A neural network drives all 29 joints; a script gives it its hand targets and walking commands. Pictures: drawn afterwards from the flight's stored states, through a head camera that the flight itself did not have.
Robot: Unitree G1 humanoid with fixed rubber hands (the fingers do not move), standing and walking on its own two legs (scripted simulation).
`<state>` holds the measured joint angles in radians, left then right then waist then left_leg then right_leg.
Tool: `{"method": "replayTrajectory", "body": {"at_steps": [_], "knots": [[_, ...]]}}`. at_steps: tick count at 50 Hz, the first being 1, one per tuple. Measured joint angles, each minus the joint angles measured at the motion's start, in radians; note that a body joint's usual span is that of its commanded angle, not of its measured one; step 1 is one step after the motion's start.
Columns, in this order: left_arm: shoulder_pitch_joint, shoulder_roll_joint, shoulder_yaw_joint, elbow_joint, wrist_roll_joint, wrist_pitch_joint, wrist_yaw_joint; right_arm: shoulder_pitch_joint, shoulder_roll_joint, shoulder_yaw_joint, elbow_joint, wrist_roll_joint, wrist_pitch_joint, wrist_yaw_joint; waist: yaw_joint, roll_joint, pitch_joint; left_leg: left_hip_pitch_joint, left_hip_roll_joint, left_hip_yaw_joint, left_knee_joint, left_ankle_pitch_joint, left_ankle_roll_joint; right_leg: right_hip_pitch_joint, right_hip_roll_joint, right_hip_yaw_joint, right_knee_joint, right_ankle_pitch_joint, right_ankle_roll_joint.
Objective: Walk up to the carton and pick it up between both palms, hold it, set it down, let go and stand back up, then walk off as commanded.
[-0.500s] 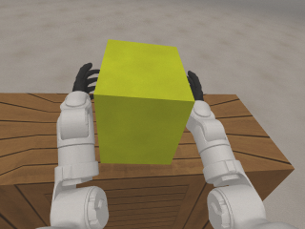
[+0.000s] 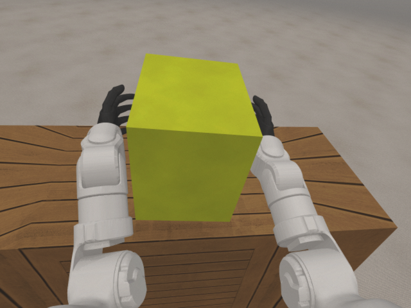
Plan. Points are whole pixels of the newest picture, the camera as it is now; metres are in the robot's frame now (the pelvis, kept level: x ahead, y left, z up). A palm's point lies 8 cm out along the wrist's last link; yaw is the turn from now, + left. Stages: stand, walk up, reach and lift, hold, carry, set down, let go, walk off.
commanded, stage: hold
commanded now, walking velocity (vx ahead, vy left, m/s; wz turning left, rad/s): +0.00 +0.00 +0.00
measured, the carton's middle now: (188, 138) +0.39 +0.02 +0.17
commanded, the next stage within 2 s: set down in 0.72 s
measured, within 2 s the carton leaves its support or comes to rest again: neither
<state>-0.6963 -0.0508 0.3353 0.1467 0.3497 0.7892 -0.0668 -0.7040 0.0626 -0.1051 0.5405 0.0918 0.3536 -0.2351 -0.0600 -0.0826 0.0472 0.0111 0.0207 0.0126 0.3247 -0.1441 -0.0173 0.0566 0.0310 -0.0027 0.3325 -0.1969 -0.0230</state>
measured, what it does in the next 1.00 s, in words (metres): stands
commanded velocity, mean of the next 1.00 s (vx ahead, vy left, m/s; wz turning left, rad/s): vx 0.00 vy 0.00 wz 0.00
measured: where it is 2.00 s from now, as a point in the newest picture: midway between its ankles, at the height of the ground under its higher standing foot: outside the picture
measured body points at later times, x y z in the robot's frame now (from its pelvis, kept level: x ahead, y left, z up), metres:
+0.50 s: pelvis +0.00 +0.00 +0.00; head -0.06 +0.03 +0.44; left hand +0.37 +0.16 +0.21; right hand +0.37 -0.12 +0.20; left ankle +0.04 +0.13 -0.75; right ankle +0.01 -0.10 -0.75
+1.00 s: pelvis +0.00 +0.00 +0.00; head -0.06 +0.03 +0.44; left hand +0.37 +0.16 +0.22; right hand +0.37 -0.12 +0.21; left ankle +0.04 +0.13 -0.75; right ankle +0.01 -0.10 -0.75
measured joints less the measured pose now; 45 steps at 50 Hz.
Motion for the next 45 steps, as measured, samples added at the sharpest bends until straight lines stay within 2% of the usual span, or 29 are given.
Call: {"method": "replayTrajectory", "body": {"at_steps": [37, 45], "knots": [[0.002, 0.000, 0.000, 0.000, 0.001, 0.002, -0.002, 0.000, 0.000, 0.001, 0.000, 0.000, 0.004, -0.001, 0.000, 0.000, 0.000, 0.000, 0.000, 0.000, 0.000, 0.000, 0.000, 0.000, 0.000, 0.000, 0.000, 0.000, 0.000], [0.005, 0.000, -0.004, -0.012, 0.001, -0.011, -0.007, 0.006, 0.000, 0.001, -0.015, 0.020, -0.012, -0.007, 0.000, 0.000, 0.002, 0.002, 0.000, 0.000, 0.000, 0.000, 0.000, 0.002, 0.000, 0.000, 0.000, 0.000, 0.000]]}}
